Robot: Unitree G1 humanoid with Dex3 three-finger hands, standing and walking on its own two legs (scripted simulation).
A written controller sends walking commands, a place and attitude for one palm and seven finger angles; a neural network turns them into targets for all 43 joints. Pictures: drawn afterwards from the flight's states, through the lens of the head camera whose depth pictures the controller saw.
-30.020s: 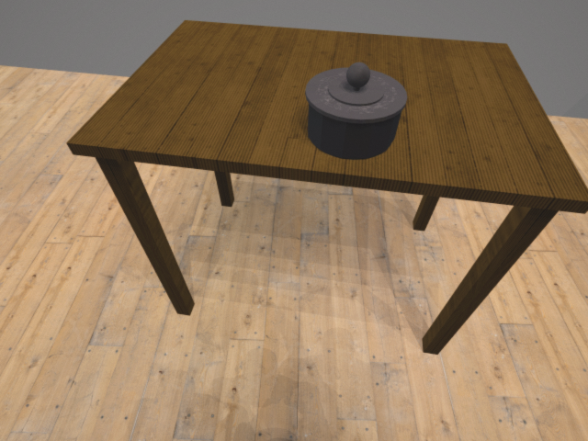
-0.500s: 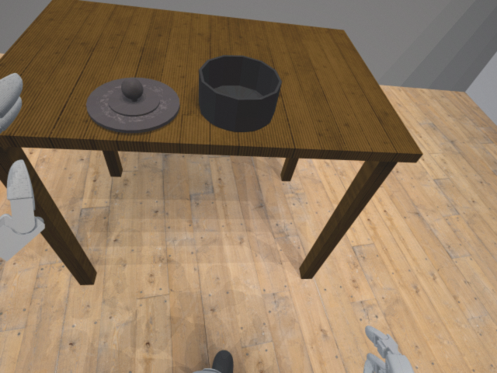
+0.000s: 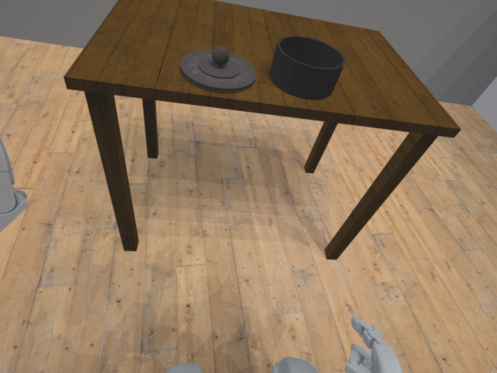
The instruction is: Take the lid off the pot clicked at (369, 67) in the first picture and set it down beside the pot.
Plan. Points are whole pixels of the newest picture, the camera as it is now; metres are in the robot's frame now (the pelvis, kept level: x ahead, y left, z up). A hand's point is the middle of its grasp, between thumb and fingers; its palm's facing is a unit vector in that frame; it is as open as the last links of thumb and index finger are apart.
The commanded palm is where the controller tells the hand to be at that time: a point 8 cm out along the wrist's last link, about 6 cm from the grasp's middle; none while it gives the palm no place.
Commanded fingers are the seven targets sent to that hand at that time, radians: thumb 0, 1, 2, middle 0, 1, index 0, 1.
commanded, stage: stop stepping back and stand still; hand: left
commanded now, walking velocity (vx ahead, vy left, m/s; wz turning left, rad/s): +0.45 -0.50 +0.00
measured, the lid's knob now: (220, 55) +0.79 +0.16 +0.12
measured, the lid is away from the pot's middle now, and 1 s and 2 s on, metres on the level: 0.23 0.23 0.23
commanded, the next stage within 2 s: let the arm hang, fingers relaxed in 1.40 s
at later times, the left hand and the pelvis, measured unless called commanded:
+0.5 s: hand out of the picture +0.10 +0.26 -0.16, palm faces -0.02 -0.99 -0.14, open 7.4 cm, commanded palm none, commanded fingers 0.00 0.90 0.90 -0.20 -0.30 -0.20 -0.30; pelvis -0.07 +0.09 -0.02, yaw +1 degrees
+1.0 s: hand out of the picture +0.04 +0.21 -0.13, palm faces +0.06 -0.97 -0.24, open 7.3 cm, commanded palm none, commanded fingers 0.00 0.90 0.90 -0.20 -0.30 -0.20 -0.30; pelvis -0.01 +0.03 +0.04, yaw +3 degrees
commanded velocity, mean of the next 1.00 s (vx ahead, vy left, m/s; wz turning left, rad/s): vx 0.03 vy -0.10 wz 0.00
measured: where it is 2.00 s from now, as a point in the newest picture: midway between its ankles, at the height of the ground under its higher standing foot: outside the picture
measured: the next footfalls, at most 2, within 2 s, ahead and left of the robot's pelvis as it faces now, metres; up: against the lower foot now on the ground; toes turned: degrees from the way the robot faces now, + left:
left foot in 0.36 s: +0.01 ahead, +0.17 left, -0.01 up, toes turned +2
right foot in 0.76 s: -0.01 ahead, -0.10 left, -0.01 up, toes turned +7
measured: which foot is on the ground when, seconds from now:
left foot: down 0.00-0.24, up 0.26-0.34, down 0.36-1.00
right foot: up 0.00-0.74, down 0.76-1.00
